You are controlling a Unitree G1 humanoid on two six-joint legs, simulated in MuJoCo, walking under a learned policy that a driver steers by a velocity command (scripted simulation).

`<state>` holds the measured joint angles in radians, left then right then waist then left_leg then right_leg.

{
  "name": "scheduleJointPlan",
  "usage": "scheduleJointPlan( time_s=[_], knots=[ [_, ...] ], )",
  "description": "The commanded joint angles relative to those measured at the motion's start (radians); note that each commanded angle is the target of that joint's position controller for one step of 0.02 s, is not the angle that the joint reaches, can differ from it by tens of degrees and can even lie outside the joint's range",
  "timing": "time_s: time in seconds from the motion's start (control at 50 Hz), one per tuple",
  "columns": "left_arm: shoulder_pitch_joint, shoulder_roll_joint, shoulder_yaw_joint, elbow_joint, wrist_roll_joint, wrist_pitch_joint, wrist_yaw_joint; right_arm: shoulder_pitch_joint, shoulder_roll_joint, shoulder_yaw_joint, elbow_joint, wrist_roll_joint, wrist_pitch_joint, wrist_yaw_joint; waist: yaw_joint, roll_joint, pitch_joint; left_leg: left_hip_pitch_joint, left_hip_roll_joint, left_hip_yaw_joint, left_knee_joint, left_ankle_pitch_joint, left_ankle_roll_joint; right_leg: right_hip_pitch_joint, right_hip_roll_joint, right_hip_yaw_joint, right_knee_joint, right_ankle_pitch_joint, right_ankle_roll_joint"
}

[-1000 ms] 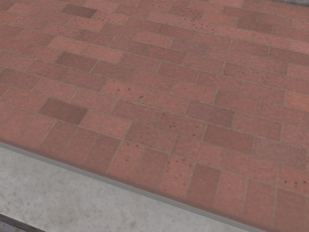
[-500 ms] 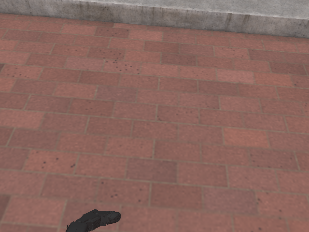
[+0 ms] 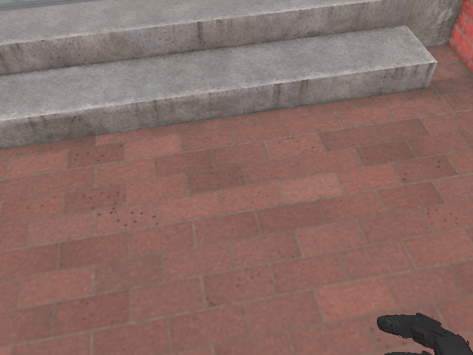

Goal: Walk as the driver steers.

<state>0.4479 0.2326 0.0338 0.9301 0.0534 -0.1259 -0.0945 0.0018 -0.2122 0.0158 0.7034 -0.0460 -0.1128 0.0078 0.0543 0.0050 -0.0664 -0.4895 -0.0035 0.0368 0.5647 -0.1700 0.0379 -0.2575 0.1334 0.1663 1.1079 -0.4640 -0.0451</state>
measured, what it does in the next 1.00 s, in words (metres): walks ahead: right foot, then left foot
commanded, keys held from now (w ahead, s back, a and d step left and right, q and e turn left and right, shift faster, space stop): w+e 0.12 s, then w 0.30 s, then w+q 0.58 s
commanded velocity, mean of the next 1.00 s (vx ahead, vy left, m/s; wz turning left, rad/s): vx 0.50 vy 0.00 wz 0.01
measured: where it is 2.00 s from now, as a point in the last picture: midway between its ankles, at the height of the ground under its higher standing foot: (252, 218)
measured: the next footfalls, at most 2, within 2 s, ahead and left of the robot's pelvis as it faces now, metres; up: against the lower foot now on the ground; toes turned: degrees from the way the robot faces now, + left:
right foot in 0.44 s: +0.38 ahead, -0.18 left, +0.00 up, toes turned -13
left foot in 0.96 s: +0.67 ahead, +0.06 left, +0.00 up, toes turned +8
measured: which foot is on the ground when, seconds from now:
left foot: down 0.00-0.46, up 0.48-0.94, down 0.96-1.00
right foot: up 0.00-0.42, down 0.44-0.98, up 1.00-1.00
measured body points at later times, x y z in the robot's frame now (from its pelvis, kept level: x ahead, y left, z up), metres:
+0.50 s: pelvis +0.26 -0.06 +0.00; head +0.30 -0.07 +0.45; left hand +0.53 +0.12 -0.08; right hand +0.20 -0.32 -0.14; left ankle +0.11 +0.12 -0.66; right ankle +0.34 -0.17 -0.72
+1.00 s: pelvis +0.54 -0.04 -0.01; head +0.58 -0.02 +0.44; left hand +0.56 +0.25 -0.15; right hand +0.74 -0.27 -0.11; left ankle +0.64 +0.05 -0.73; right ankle +0.35 -0.18 -0.69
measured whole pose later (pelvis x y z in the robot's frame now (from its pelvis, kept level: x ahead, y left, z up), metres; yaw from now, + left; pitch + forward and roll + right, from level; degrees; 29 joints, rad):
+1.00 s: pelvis +0.54 -0.04 -0.01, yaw +5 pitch +2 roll -2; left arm 0.29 0.26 0.09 0.87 -0.01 -0.06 0.03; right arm 0.07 -0.25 -0.08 0.76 0.02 -0.04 0.04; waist 0.02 0.01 0.04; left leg -0.54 0.00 0.06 0.67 -0.18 0.11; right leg -0.06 -0.11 -0.21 0.77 -0.47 0.05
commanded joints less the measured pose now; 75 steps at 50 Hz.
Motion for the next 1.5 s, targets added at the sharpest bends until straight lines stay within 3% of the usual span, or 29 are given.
scheduleJointPlan(
  time_s=[0.02,0.06,0.1,0.12,0.16,0.22,0.36,0.42,0.44,0.46,0.48,0.5,0.52,0.58,0.64,0.88,0.96,0.98,1.0,1.04,1.1,1.24,1.34,1.36,1.42,1.44,1.46,1.48,1.5],
  knots=[
    [-0.076,0.068,0.013,-0.078,-0.005,-0.002,0.023,0.296,-0.096,-0.047,0.088,0.004,0.012,-0.035,-0.141,0.039,-0.024,0.509,0.366,-0.412,-0.296,0.026,0.224,-0.601,-0.166,-0.012,0.334,0.192,-0.018],
    [-0.14,0.017,-0.003,-0.092,0.039,0.011,0.024,0.222,0.027,-0.012,0.084,0.02,0.016,-0.031,-0.076,0.066,-0.03,0.401,0.306,-0.278,-0.386,0.152,0.208,-0.492,-0.227,-0.04,0.216,0.204,-0.012],
    [-0.188,-0.023,-0.012,-0.1,0.015,0.02,0.013,0.211,0.015,-0.027,0.103,0.012,0.0,-0.037,-0.059,0.061,-0.022,0.373,0.284,-0.178,-0.434,0.153,0.208,-0.505,-0.248,-0.065,0.188,0.168,-0.006],
    [-0.207,0.037,0.018,-0.17,-0.151,0.043,0.073,0.221,-0.13,-0.071,0.121,0.046,-0.018,-0.02,-0.04,-0.01,0.055,0.325,0.268,-0.128,-0.44,0.124,0.151,-0.533,-0.258,-0.063,0.197,0.226,0.011],
    [-0.215,0.026,0.007,-0.189,-0.125,0.056,0.109,0.234,-0.135,-0.074,0.155,0.045,-0.022,-0.016,-0.025,0.015,0.083,0.259,0.266,-0.084,-0.47,0.123,0.156,-0.55,-0.262,-0.036,0.125,0.293,0.032],
    [-0.29,0.021,0.005,-0.232,-0.088,0.061,0.094,0.254,-0.126,-0.073,0.183,0.038,-0.015,-0.019,-0.027,0.068,0.106,0.211,0.207,0.035,-0.467,0.178,0.142,-0.484,-0.259,-0.092,-0.107,0.468,0.025],
    [-0.542,0.033,0.001,-0.333,-0.083,0.059,0.052,0.422,-0.2,-0.094,0.244,0.071,0.028,-0.019,-0.123,0.03,0.134,0.534,0.293,0.022,-0.391,0.256,0.125,-0.448,-0.219,-0.186,-0.5,0.393,-0.015],
    [-0.362,0.111,0.042,-0.3,-0.071,0.053,0.049,0.397,-0.225,-0.1,0.25,0.074,0.049,-0.02,-0.004,0.093,0.028,0.553,0.262,0.078,-0.121,0.687,0.077,-0.127,-0.126,-0.252,-0.612,0.342,-0.075],
    [-0.176,0.181,0.075,-0.246,-0.065,0.055,0.062,0.394,-0.201,-0.089,0.24,0.067,0.047,-0.022,0.07,0.076,-0.081,0.391,0.213,0.096,0.098,0.646,0.047,0.179,-0.151,-0.208,-0.57,0.407,-0.109],
    [-0.001,0.304,0.103,-0.222,-0.038,0.059,0.08,0.437,-0.108,-0.055,0.191,0.046,0.026,-0.012,0.094,-0.121,-0.267,-0.03,0.087,0.109,0.516,0.215,-0.015,0.641,-0.446,0.199,-0.549,0.465,-0.248],
    [0.032,0.279,0.096,-0.21,-0.053,0.063,0.087,0.455,-0.085,-0.045,0.207,0.057,-0.004,-0.002,0.083,-0.215,-0.408,-0.21,-0.022,-0.063,0.761,-0.397,-0.035,0.729,-0.585,0.54,-0.724,0.436,-0.34],
    [-0.013,0.218,0.078,-0.214,-0.047,0.062,0.087,0.373,-0.171,-0.079,0.19,0.096,-0.016,0.002,0.087,-0.138,-0.288,-0.311,0.033,-0.145,0.836,-0.361,-0.024,0.621,-0.549,0.412,-0.744,0.429,-0.286],
    [-0.092,0.172,0.067,-0.217,-0.054,0.057,0.09,0.297,-0.161,-0.079,0.162,0.105,-0.013,-0.003,0.05,-0.122,-0.155,-0.329,0.086,-0.112,0.807,-0.278,-0.017,0.456,-0.508,0.237,-0.758,0.459,-0.238],
    [-0.252,0.067,0.045,-0.212,-0.049,0.029,0.078,0.302,-0.117,-0.09,0.165,0.078,0.041,-0.02,-0.066,-0.115,-0.007,-0.158,0.161,-0.117,0.67,-0.122,-0.023,0.099,-0.41,-0.008,-0.895,0.422,-0.163],
    [-0.247,0.093,0.059,-0.183,-0.035,0.012,0.088,0.29,-0.081,-0.09,0.149,0.074,0.069,-0.02,-0.092,-0.084,0.045,-0.181,0.157,-0.133,0.623,-0.03,-0.031,0.038,-0.408,-0.112,-0.964,0.479,-0.168],
    [-0.138,0.188,0.1,-0.104,-0.07,0.042,0.126,-0.027,-0.081,-0.081,0.013,0.061,0.073,0.044,-0.005,-0.055,0.151,-0.228,0.105,-0.006,0.11,0.081,0.035,0.309,-0.449,-0.342,-0.881,0.614,-0.089],
    [-0.178,0.216,0.102,-0.118,-0.084,0.066,0.131,0.288,-0.204,-0.152,0.07,0.071,0.077,0.038,-0.186,-0.058,-0.044,0.282,-0.067,0.098,0.005,0.022,0.137,0.232,-0.368,-0.421,-0.369,1.054,-0.008],
    [-0.168,0.157,0.079,-0.146,-0.053,0.058,0.132,0.419,-0.319,-0.187,0.092,0.07,0.082,0.017,-0.214,0.107,-0.13,0.566,0.121,-0.209,-0.012,0.088,0.21,-0.051,-0.309,-0.426,-0.023,0.627,0.049],
    [-0.108,0.051,0.045,-0.202,-0.049,0.023,0.121,0.369,-0.378,-0.187,0.064,0.07,0.069,0.022,-0.104,0.306,-0.262,0.84,0.326,-0.811,-0.211,-0.137,0.415,-0.436,-0.083,-0.234,0.301,-0.105,0.102],
    [-0.285,0.147,0.058,-0.232,-0.107,-0.031,0.1,0.373,-0.233,-0.147,0.051,0.057,0.054,0.023,-0.175,0.127,-0.168,0.777,0.303,-0.679,-0.28,-0.111,0.327,-0.606,-0.166,-0.081,0.322,-0.002,0.039],
    [-0.283,0.155,0.072,-0.222,-0.051,-0.016,0.115,0.207,-0.147,-0.118,0.004,0.054,0.044,0.014,-0.059,0.029,-0.03,0.404,0.202,-0.429,-0.299,0.154,0.266,-0.417,-0.261,-0.077,0.106,0.14,0.038],
    [-0.436,0.078,0.046,-0.285,-0.042,0.017,0.109,0.271,-0.203,-0.135,0.001,0.069,0.045,-0.022,-0.085,0.054,0.04,0.241,0.1,-0.274,-0.324,0.228,0.215,-0.345,-0.194,-0.123,-0.359,0.437,0.104],
    [-0.54,0.106,0.049,-0.323,-0.065,0.001,0.085,0.34,-0.2,-0.137,0.012,0.075,0.06,-0.024,-0.132,0.093,0.053,0.286,0.123,-0.363,-0.252,0.089,0.188,-0.27,-0.14,-0.105,-0.568,0.503,0.094],
    [-0.474,0.078,0.027,-0.305,0.0,0.04,0.074,0.382,-0.231,-0.142,0.02,0.007,0.062,-0.003,-0.131,0.137,0.031,0.329,0.094,-0.347,-0.228,0.201,0.159,-0.237,-0.135,-0.171,-0.528,0.454,0.088],
    [-0.337,0.131,0.041,-0.292,-0.005,0.044,0.084,0.338,-0.224,-0.148,-0.004,0.009,0.059,0.002,-0.049,0.112,0.032,0.301,0.095,-0.419,-0.089,0.255,0.108,-0.043,-0.118,-0.155,-0.614,0.297,0.053],
    [-0.226,0.17,0.054,-0.27,0.004,0.029,0.093,0.33,-0.199,-0.14,-0.012,0.017,0.051,0.005,0.009,0.04,-0.028,0.255,0.035,-0.38,0.083,0.247,0.084,0.118,-0.173,-0.093,-0.653,0.263,0.024],
    [-0.057,0.252,0.069,-0.264,0.019,0.021,0.108,0.334,-0.129,-0.119,-0.043,0.023,0.042,0.005,0.072,-0.127,-0.176,0.157,-0.036,-0.261,0.384,0.031,0.062,0.326,-0.416,0.151,-0.695,0.078,-0.019],
    [-0.092,0.358,0.094,-0.256,0.02,0.035,0.11,0.45,-0.111,-0.116,-0.079,0.046,0.046,0.006,-0.028,-0.416,-0.217,-0.146,-0.158,-0.149,0.58,-0.423,0.038,0.467,-0.586,0.637,-0.865,-0.028,-0.133],
    [-0.157,0.247,0.076,-0.28,0.001,0.046,0.105,0.434,-0.186,-0.122,-0.022,0.017,0.068,-0.004,-0.035,-0.193,-0.113,-0.219,-0.054,-0.173,0.677,-0.347,0.047,0.379,-0.57,0.596,-0.854,-0.169,-0.14]
  ],
)
Keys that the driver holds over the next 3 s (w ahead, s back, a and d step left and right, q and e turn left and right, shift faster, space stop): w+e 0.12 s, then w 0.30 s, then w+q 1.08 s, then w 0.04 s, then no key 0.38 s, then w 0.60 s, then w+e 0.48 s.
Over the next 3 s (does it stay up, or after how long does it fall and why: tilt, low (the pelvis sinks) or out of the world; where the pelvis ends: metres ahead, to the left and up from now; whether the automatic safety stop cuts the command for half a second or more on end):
stays up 1.26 0.23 0.02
